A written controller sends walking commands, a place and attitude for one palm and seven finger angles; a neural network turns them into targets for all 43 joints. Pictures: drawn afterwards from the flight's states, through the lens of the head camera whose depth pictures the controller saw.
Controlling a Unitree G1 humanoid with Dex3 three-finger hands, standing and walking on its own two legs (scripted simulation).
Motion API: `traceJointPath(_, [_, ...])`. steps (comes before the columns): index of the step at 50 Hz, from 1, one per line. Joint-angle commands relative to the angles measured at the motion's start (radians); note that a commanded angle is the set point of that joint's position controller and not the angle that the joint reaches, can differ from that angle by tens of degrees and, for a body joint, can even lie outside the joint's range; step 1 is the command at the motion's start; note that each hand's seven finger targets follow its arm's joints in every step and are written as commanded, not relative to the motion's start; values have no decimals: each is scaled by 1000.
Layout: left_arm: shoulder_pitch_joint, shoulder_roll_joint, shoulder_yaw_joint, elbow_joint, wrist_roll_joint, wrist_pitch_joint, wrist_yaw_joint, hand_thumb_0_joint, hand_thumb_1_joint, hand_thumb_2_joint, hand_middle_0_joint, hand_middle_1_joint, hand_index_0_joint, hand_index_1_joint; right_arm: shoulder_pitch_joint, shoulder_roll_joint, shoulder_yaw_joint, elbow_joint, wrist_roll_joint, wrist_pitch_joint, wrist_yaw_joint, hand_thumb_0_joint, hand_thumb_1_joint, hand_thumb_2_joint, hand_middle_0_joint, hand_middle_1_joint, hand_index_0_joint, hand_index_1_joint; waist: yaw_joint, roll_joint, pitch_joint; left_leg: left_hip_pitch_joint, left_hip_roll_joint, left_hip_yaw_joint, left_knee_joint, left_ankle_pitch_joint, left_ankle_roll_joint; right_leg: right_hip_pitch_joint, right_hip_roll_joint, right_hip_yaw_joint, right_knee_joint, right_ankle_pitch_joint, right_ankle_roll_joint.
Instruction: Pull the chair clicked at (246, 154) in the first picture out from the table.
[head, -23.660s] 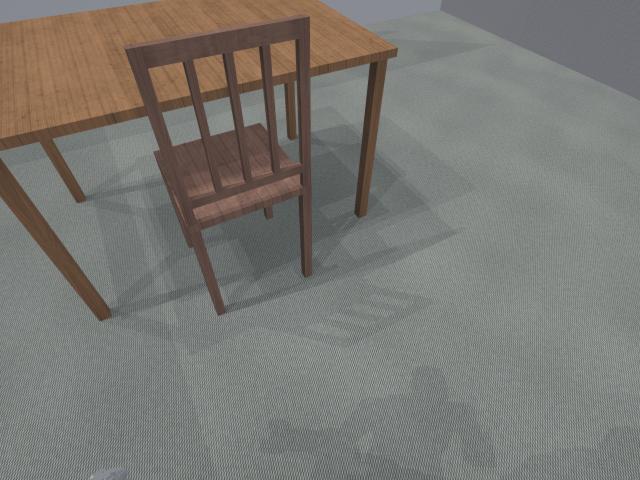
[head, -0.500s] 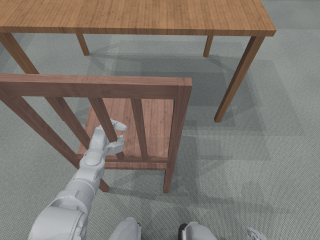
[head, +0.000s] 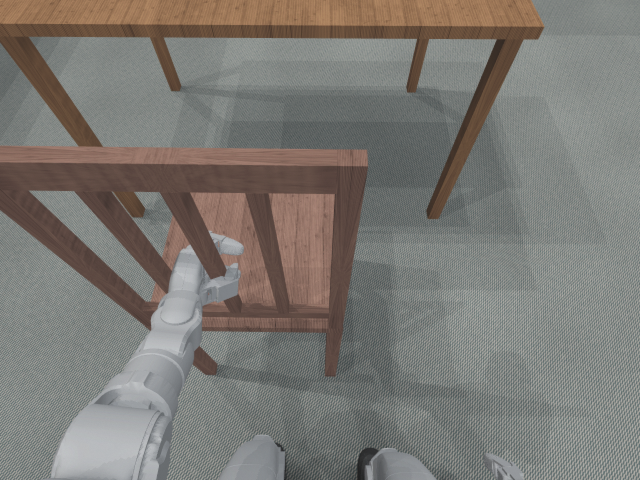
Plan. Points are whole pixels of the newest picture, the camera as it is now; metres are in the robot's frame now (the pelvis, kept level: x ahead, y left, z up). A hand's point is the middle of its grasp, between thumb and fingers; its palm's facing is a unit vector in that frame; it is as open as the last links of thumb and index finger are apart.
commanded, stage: step backward, pulling the chair out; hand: left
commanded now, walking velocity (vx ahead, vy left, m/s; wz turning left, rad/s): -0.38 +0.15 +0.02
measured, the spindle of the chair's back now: (212, 263) +0.38 +0.17 -0.03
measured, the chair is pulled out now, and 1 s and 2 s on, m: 0.39 0.60 0.61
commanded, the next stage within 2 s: stop walking, hand still on the chair in 0.54 s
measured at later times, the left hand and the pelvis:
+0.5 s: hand (216, 352) +0.27 +0.15 -0.06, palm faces +0.02 -0.99 -0.17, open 5.2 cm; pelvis -0.10 +0.01 +0.00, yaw -1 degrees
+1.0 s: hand (193, 445) +0.16 +0.16 -0.05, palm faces -0.01 -0.99 -0.15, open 5.1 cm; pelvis -0.14 +0.03 +0.01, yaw -1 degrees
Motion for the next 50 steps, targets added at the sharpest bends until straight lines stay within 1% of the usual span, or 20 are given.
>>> traceJointPath(1, [-293,245,40,-188,31,-60,28,0,900,900,-500,-1450,-500,-1450,23,-176,-71,-98,17,-26,-36,0,-900,-900,200,300,200,300,24,-182,-526,-14,-62,-43,282,-293,-8,262,-415,330,-150,511,-153])
traceJointPath(3, [-244,216,45,-169,29,-25,31,0,900,900,-500,-1450,-500,-1450,35,-175,-51,-83,10,-23,-35,0,-900,-900,200,300,200,300,23,-155,-527,-21,-43,-93,262,-294,-6,285,-424,286,-105,540,-181])
traceJointPath(8, [-232,158,3,-202,9,5,29,0,900,900,-500,-1450,-500,-1450,73,-182,-39,-87,11,-6,-56,0,-900,-900,200,300,200,300,-4,-228,-507,181,-36,11,-161,-45,6,228,-301,144,-76,419,-73])
traceJointPath(10, [-263,120,-24,-243,4,-6,23,0,900,900,-500,-1450,-500,-1450,67,-215,-63,-118,9,1,-61,0,-900,-900,200,300,200,300,6,-91,-470,239,92,-60,-248,284,63,132,-154,49,0,272,7])
traceJointPath(12, [-342,65,-63,-317,10,-23,8,0,900,900,-500,-1450,-500,-1450,42,-195,-61,-148,-11,12,-44,0,-900,-900,200,300,200,300,4,170,-479,235,205,-170,-237,449,136,68,-80,-2,191,38,24])
traceJointPath(14, [-337,51,-55,-283,12,-24,12,0,900,900,-500,-1450,-500,-1450,49,-175,-61,-143,-17,16,-27,0,-900,-900,200,300,200,300,13,192,-438,293,255,-203,-197,606,181,-22,-64,15,264,-251,2])
traceJointPath(17, [-340,81,-44,-244,19,-40,11,0,900,900,-500,-1450,-500,-1450,117,-196,-75,-107,-12,7,0,0,-900,-900,200,300,200,300,-7,120,-460,509,229,-174,-71,897,145,-22,-57,20,29,-94,-5])
traceJointPath(21, [-327,119,-30,-209,38,-56,6,0,900,900,-500,-1450,-500,-1450,79,-178,-57,-111,-1,7,-4,0,-900,-900,200,300,200,300,-3,86,-450,275,139,-63,-25,516,61,199,-147,73,-113,391,-24])
traceJointPath(22, [-291,165,-3,-195,16,-44,13,0,900,900,-500,-1450,-500,-1450,114,-191,-72,-101,19,9,-18,0,-900,-900,200,300,200,300,-11,-109,-502,207,85,-14,22,362,26,301,-207,139,-95,554,-52])
traceJointPath(23, [-292,203,21,-172,14,-35,20,0,900,900,-500,-1450,-500,-1450,85,-191,-76,-105,26,5,-28,0,-900,-900,200,300,200,300,-5,-201,-522,139,22,16,95,63,-1,313,-298,236,-99,647,-100])
traceJointPath(25, [-276,194,18,-156,12,-16,19,0,900,900,-500,-1450,-500,-1450,40,-172,-58,-117,24,-2,-35,0,-900,-900,200,300,200,300,27,-194,-491,27,-29,-37,204,-274,3,281,-380,266,-127,528,-146])
traceJointPath(27, [-249,188,22,-148,12,6,24,0,900,900,-500,-1450,-500,-1450,46,-177,-40,-100,18,-4,-39,0,-900,-900,200,300,200,300,17,-156,-472,53,-30,-48,146,-238,10,262,-361,213,-108,487,-143])
traceJointPath(31, [-261,144,-3,-153,-1,15,21,0,900,900,-500,-1450,-500,-1450,77,-177,-35,-94,19,-11,-57,0,-900,-900,200,300,200,300,7,-249,-472,205,-20,25,-132,-42,19,187,-289,147,-92,287,-73])
traceJointPath(33, [-250,116,-20,-343,-5,-1,18,0,900,900,-500,-1450,-500,-1450,63,-190,-51,-164,4,-3,-56,0,-900,-900,200,300,200,300,21,-79,-446,272,72,-45,-252,159,73,153,-166,71,-47,107,-5])
traceJointPath(34, [-245,77,-45,-363,-4,-8,17,0,900,900,-500,-1450,-500,-1450,26,-181,-39,-185,8,3,-48,0,-900,-900,200,300,200,300,25,104,-448,225,138,-128,-282,119,117,151,-108,14,50,-60,12])
traceJointPath(35, [-237,46,-64,-385,-1,3,15,0,900,900,-500,-1450,-500,-1450,-2,-159,-28,-202,5,7,-42,0,-900,-900,200,300,200,300,29,186,-411,157,187,-210,-314,81,158,152,-75,-2,141,-154,10])
traceJointPath(38, [-186,55,-59,-439,-3,34,12,0,900,900,-500,-1450,-500,-1450,36,-163,-37,-203,8,6,-32,0,-900,-900,200,300,200,300,27,59,-397,204,168,-171,-237,158,167,204,-56,3,22,-119,11])
traceJointPath(40, [-164,28,-89,-452,8,43,7,0,900,900,-500,-1450,-500,-1450,38,-161,-34,-200,6,-8,-20,0,-900,-900,200,300,200,300,11,87,-386,246,108,-100,-206,130,118,205,-68,12,-97,-68,3])
traceJointPath(45, [-59,54,-75,-445,23,40,20,0,900,900,-500,-1450,-500,-1450,22,-147,-31,-192,4,-11,-18,0,-900,-900,200,300,200,300,16,12,-324,179,28,-16,-251,-227,82,147,-100,80,-154,-222,-15])
traceJointPath(50, [50,74,-49,-479,27,28,28,0,900,900,-500,-1450,-500,-1450,12,-137,-31,-180,-3,-20,-26,0,-900,-900,200,300,200,300,20,-94,-301,237,7,2,-228,-83,76,132,-125,121,-203,-149,-23])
